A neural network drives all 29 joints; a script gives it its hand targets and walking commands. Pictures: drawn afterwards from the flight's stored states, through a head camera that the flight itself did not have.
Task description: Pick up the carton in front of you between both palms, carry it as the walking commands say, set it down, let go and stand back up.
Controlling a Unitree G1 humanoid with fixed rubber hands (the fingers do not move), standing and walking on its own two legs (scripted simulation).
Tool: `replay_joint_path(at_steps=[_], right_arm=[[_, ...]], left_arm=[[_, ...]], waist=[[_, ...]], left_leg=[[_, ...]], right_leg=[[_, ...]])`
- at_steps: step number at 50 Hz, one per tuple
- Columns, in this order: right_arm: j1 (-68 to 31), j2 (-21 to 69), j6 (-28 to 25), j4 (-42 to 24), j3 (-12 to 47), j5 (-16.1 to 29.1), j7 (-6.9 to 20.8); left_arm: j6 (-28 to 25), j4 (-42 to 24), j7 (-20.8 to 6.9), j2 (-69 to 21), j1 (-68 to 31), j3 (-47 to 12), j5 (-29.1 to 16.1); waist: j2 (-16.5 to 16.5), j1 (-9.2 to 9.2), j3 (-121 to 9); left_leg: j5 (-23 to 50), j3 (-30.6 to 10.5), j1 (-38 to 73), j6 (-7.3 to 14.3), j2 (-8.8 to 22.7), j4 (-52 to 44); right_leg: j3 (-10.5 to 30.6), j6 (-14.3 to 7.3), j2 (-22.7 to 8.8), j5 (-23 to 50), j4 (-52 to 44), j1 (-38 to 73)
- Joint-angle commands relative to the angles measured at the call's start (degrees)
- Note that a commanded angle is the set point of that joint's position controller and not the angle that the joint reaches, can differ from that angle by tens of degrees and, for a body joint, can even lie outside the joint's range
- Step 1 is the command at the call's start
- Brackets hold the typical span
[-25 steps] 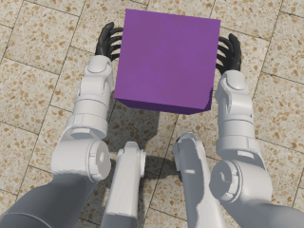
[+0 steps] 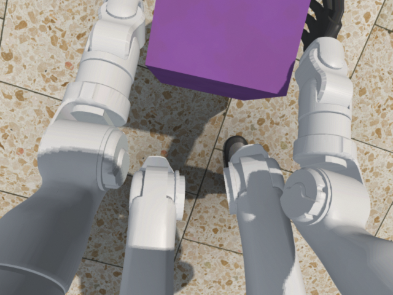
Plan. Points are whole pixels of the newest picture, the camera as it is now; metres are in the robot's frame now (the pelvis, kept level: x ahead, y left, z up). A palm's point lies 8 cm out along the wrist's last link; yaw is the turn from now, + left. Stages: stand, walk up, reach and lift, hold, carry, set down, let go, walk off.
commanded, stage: set down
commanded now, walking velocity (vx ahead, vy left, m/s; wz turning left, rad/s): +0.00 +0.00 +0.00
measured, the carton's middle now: (219, 34) +0.51 -0.08 -0.24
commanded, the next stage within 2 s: none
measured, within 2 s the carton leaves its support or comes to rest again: rests again in 1.24 s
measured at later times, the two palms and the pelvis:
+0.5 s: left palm (135, 3) +0.56 +0.07 -0.20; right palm (310, 40) +0.48 -0.22 -0.18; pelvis +0.01 +0.00 -0.02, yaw +0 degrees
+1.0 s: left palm (139, 4) +0.56 +0.06 -0.21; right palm (313, 38) +0.49 -0.23 -0.19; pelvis +0.00 +0.00 -0.03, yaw -1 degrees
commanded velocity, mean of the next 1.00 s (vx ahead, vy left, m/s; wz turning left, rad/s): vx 0.00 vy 0.00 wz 0.00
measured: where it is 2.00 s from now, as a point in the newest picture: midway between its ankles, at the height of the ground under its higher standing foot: (199, 195)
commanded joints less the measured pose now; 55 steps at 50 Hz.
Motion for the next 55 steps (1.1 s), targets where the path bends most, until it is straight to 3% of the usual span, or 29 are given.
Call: replay_joint_path(at_steps=[1,4,7,13,19,29,48,55], right_arm=[[-39.6,39.5,-1.2,-0.6,28.1,6.5,13.3],[-41.2,41.5,-1.9,-2.1,28.6,9.4,13.7],[-38.9,41.9,-1.8,1.1,27.2,8.8,14.2],[-36.1,40.6,-2.0,4.3,24.3,6.5,15.2],[-35.6,38.3,-2.8,5.9,22.1,5.1,15.3],[-35.3,33.6,-4.0,9.2,18.5,4.0,15.0],[-30.4,25.1,-4.1,16.5,10.5,0.8,14.9],[-26.4,19.1,-4.6,19.3,6.4,-0.7,14.0]], left_arm=[[-2.9,-5.4,-10.9,-49.9,-29.4,-17.9,-6.4],[-3.3,-7.0,-10.5,-50.2,-31.4,-19.6,-7.6],[-3.9,-6.3,-10.4,-51.2,-30.7,-19.6,-6.7],[-4.3,-2.0,-10.8,-51.1,-26.0,-16.3,-4.6],[-5.1,-0.4,-11.0,-48.6,-26.8,-14.9,-4.3],[-6.0,0.9,-11.0,-41.9,-28.3,-13.1,-3.7],[-4.3,7.5,-12.2,-31.0,-20.7,-5.0,4.2],[-4.4,8.6,-11.8,-24.0,-19.2,-3.8,5.8]], waist=[[6.4,-4.44,-69.8],[8.7,-4.55,-70.2],[10.8,-3.94,-66.6],[9.2,-3.95,-59.1],[8.5,-4.57,-54.9],[8.4,-3.96,-48.2],[6.4,-0.02,-35.3],[6.1,-0.34,-32.4]], left_leg=[[16.8,6.1,27.9,1.0,1.6,-11.4],[19.4,6.0,28.9,1.1,1.9,-9.8],[22.1,5.8,27.3,1.0,1.9,-8.9],[21.8,4.9,23.2,1.6,1.8,-8.3],[20.3,4.2,20.0,2.3,1.9,-7.9],[17.1,3.4,17.3,3.2,2.5,-7.5],[13.7,1.9,12.8,4.8,4.0,-6.3],[12.4,1.3,13.6,4.9,5.0,-5.8]], right_leg=[[-13.4,-2.3,0.6,19.0,-0.4,45.8],[-13.0,-2.4,0.5,21.3,1.1,43.7],[-12.7,-2.5,0.8,23.2,2.3,41.8],[-12.6,-2.7,0.9,22.0,3.1,37.2],[-12.4,-3.0,0.7,20.4,3.9,34.4],[-11.4,-3.4,0.3,16.4,4.7,30.0],[-9.3,-4.2,0.3,10.6,5.6,23.3],[-9.4,-3.8,-0.3,8.3,5.7,21.7]])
